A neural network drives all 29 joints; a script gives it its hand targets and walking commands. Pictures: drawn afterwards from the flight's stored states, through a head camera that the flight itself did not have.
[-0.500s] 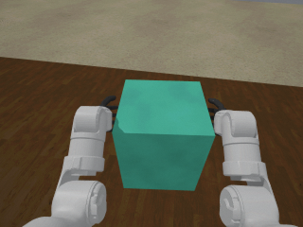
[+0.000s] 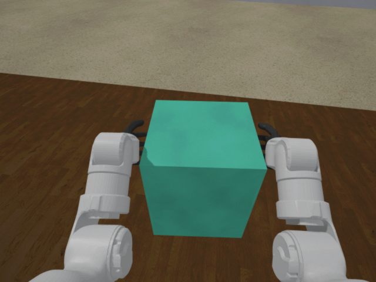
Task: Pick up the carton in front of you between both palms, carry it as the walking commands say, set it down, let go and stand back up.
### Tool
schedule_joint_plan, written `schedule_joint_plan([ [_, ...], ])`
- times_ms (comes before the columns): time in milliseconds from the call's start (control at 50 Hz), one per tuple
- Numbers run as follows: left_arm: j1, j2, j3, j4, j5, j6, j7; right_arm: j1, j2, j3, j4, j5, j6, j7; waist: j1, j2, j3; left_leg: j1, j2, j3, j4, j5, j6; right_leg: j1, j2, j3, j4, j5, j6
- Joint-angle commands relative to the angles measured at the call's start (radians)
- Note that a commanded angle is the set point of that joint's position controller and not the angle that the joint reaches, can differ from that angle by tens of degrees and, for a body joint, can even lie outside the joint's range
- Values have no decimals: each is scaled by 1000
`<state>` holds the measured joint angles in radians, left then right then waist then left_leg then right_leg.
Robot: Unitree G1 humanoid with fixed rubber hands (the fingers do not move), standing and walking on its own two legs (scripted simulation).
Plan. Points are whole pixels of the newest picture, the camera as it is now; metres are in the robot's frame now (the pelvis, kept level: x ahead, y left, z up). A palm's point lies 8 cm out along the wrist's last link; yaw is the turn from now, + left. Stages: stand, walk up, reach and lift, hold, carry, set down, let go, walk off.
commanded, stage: carry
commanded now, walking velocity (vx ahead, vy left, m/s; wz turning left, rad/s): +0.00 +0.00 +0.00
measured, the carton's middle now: (199, 170) +0.36 +0.00 +0.06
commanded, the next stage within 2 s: none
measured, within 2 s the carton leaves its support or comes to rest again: neither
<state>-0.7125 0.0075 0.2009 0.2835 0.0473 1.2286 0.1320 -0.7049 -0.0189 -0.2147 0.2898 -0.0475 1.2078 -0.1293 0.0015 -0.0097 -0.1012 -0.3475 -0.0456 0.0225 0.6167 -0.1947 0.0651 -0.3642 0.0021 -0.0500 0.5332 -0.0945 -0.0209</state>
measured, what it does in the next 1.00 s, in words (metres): goes down: left foot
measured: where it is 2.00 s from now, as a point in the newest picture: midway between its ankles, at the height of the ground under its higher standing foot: (182, 201)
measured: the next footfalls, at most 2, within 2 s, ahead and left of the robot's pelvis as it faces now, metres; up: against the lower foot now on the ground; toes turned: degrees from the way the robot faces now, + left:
left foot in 0.98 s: +0.35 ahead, +0.10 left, -0.03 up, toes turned +3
right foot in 1.50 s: +0.68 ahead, -0.01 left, -0.07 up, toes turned -2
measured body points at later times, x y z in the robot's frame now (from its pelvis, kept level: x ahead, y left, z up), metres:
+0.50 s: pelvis +0.03 +0.00 +0.00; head -0.01 +0.00 +0.45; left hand +0.38 +0.15 +0.12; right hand +0.38 -0.16 +0.12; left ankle +0.01 +0.09 -0.73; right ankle +0.04 -0.10 -0.73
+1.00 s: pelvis +0.23 +0.03 -0.04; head +0.24 +0.05 +0.41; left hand +0.60 +0.20 +0.08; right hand +0.61 -0.10 +0.09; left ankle +0.32 +0.10 -0.77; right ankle +0.05 -0.10 -0.71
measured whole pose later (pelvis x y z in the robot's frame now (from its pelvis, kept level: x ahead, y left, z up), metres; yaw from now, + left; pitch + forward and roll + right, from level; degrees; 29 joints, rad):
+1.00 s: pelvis +0.23 +0.03 -0.04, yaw -1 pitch +5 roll -2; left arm -0.72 0.01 0.19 0.20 0.02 1.21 0.15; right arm -0.72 0.00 -0.25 0.21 -0.07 1.19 -0.13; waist 0.05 -0.01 -0.08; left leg -0.50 0.00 0.09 0.55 -0.01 0.08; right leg -0.21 0.00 -0.03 0.88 -0.52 0.01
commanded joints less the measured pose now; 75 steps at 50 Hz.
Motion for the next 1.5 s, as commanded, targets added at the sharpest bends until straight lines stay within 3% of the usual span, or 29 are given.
schedule_joint_plan([
  [0,-743,-1125,-524,-120,-400,-39,-228,-745,1127,528,-116,407,-18,240,0,4,-363,84,163,-136,-91,182,37,178,-147,120,-45,158,-52],
  [280,-744,-1126,-523,-124,-401,-38,-226,-748,1128,527,-121,410,-17,238,0,5,-371,90,164,-136,-84,209,37,182,-147,118,-38,182,-51],
  [380,-746,-1132,-525,-123,-403,-36,-227,-747,1125,528,-113,405,-15,240,-8,26,-303,29,144,-175,-142,-330,80,76,-100,102,-44,-359,-74],
  [420,-760,-1130,-522,-113,-395,-38,-227,-757,1119,527,-106,407,-16,242,-27,57,-247,43,183,-262,-199,-425,113,-32,-68,72,22,-410,-73],
  [460,-751,-1128,-518,-88,-390,-40,-226,-761,1114,525,-99,412,-22,242,-44,139,-223,124,250,-356,-215,-265,151,-134,-9,-5,119,-324,-62],
  [520,-731,-1123,-508,-68,-382,-47,-221,-760,1121,529,-107,424,-28,240,-43,135,-279,187,256,-309,-115,61,154,-81,21,-40,41,-285,-63],
  [560,-709,-1123,-494,-56,-372,-50,-218,-778,1133,541,-122,438,-31,240,-15,77,-328,55,190,-199,0,45,98,129,-14,39,-15,-262,-90],
  [580,-684,-1113,-484,-44,-365,-51,-217,-775,1143,545,-117,441,-30,241,10,-29,-340,-95,113,-95,140,-27,52,273,-105,182,-61,-200,-130],
  [600,-647,-1092,-475,-22,-357,-49,-215,-747,1150,539,-97,438,-31,241,29,-174,-317,-323,27,2,292,-180,10,426,-267,412,-94,-13,-195],
  [620,-636,-1086,-470,-20,-354,-49,-214,-747,1143,527,-84,429,-30,242,48,-219,-304,-498,13,20,372,-455,-3,538,-358,539,-81,160,-270],
  [640,-656,-1093,-472,-43,-358,-53,-214,-760,1145,529,-77,423,-31,242,69,-176,-283,-586,30,9,435,-487,-1,588,-378,584,-63,255,-294],
  [680,-741,-1105,-513,-138,-387,-65,-212,-759,1164,536,-87,432,-38,241,82,-96,-281,-612,68,-10,457,-353,-3,578,-347,523,-77,190,-253],
  [760,-859,-1137,-600,-329,-470,-67,-201,-772,1152,559,-202,432,-31,207,69,-125,-292,-441,68,20,303,-113,-26,439,-250,312,-117,168,-186],
  [860,-720,-1125,-622,-275,-466,-42,-215,-632,1077,546,-184,365,-6,191,88,-139,-283,-240,21,78,-17,127,-15,415,-172,146,-46,402,-121],
  [880,-709,-1127,-624,-259,-463,-43,-221,-620,1069,544,-174,354,-4,197,81,-136,-289,-164,10,88,-89,182,-8,403,-163,124,-16,417,-100],
  [920,-700,-1136,-631,-223,-457,-47,-230,-590,1059,533,-140,338,-7,211,16,-93,-350,122,-11,138,-203,306,2,318,-115,37,167,424,-48],
  [940,-699,-1133,-627,-202,-449,-51,-235,-571,1053,523,-120,334,-9,219,-18,-44,-396,315,50,85,-173,287,3,185,-90,16,321,262,-29],
  [960,-686,-1130,-621,-181,-439,-53,-240,-563,1036,504,-98,332,-11,227,-19,110,-460,515,288,-205,-90,416,25,-16,-48,7,517,-240,4],
  [980,-684,-1162,-610,-135,-437,-47,-242,-572,1007,495,-80,312,-16,230,-35,260,-502,685,467,-573,-133,324,159,-279,67,35,721,-510,18],
  [1000,-705,-1131,-613,-138,-432,-53,-242,-563,1042,494,-67,324,-23,235,-39,248,-393,630,385,-529,-116,471,120,-352,24,69,754,-510,-1],
  [1020,-716,-1198,-620,-132,-446,-57,-243,-615,1022,499,-122,319,-38,237,-51,295,-473,671,429,-579,-142,237,203,-442,12,82,833,-492,-6],
  [1040,-763,-1203,-629,-188,-454,-69,-240,-660,1088,530,-171,350,-48,244,-48,187,-437,564,385,-547,-179,74,199,-443,-30,89,822,-429,-11],
  [1060,-801,-1219,-643,-226,-462,-75,-233,-727,1120,553,-240,379,-58,248,-40,143,-405,474,339,-470,-200,65,170,-413,-44,88,758,-373,-12],
  [1100,-785,-1230,-653,-273,-457,-89,-212,-795,1153,608,-331,438,-64,252,-27,96,-393,387,311,-348,-201,212,153,-345,-65,76,664,-320,4],
  [1240,-590,-1146,-673,-325,-367,-106,-171,-663,1131,694,-381,479,-70,264,-65,118,-421,565,253,-201,-126,678,134,-475,-41,21,444,-108,7],
  [1380,-570,-995,-643,-319,-310,-69,-179,-633,1056,709,-328,481,-55,268,-121,97,-310,529,163,-107,-71,665,106,-300,34,-66,-13,241,-46],
  [1420,-554,-953,-606,-268,-291,-52,-188,-635,1048,700,-276,478,-48,271,-88,114,-298,456,162,-79,8,662,82,-142,43,-65,-94,284,-79],
  [1460,-535,-922,-562,-212,-277,-42,-197,-647,1053,684,-220,478,-40,274,2,81,-357,306,130,3,253,625,35,189,33,-87,-157,327,-92],
  [1480,-531,-913,-535,-186,-271,-36,-206,-669,1049,668,-202,475,-38,274,27,-8,-400,81,96,5,448,250,22,417,-108,56,-54,468,-89],
])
